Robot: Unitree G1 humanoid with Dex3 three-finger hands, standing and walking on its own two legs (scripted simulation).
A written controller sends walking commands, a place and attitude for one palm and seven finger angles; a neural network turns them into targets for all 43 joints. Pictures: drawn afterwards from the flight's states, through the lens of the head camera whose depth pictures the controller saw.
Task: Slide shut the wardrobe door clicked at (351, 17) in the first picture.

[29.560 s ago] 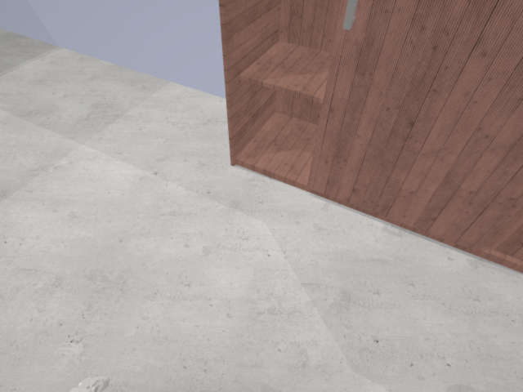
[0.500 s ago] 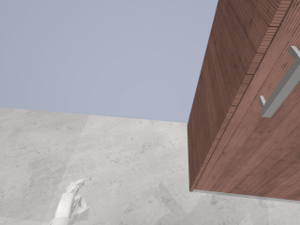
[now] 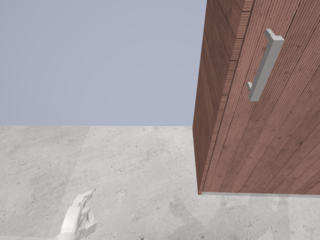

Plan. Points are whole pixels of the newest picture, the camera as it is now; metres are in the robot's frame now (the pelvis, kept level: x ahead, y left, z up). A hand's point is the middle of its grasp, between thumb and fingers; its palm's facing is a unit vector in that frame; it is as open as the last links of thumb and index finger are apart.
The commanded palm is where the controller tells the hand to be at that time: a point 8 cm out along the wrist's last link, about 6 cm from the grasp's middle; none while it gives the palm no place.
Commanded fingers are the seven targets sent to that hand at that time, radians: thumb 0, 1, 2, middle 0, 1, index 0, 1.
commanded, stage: step back with the hand held close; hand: right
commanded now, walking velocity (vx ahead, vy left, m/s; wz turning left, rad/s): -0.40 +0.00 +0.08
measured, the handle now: (260, 67) +0.50 -0.25 +0.19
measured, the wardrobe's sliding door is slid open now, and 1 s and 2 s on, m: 0.00 0.00 0.00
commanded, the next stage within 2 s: stop stepping back and stand still in 0.24 s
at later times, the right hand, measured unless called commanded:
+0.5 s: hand out of the picture +0.09 -0.27 +0.18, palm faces +0.27 +0.85 -0.45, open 7.4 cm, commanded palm +0.06 -0.32 +0.19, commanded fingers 0.00 -0.90 -0.90 0.20 0.30 0.20 0.30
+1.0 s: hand out of the picture +0.06 -0.35 +0.18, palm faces +0.37 +0.78 -0.50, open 7.4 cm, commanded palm +0.01 -0.37 +0.19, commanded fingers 0.00 -0.90 -0.90 0.20 0.30 0.20 0.30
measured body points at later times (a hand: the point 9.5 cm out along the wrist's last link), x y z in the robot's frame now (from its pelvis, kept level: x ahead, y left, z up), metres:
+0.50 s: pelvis -0.12 -0.04 +0.00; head -0.12 -0.09 +0.44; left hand +0.02 +0.22 -0.05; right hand +0.07 -0.32 +0.20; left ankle -0.15 +0.07 -0.73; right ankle +0.02 -0.07 -0.68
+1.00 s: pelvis -0.16 -0.09 +0.01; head -0.18 -0.09 +0.46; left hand -0.04 +0.13 -0.09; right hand +0.03 -0.39 +0.20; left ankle -0.21 -0.01 -0.73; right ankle -0.11 -0.18 -0.72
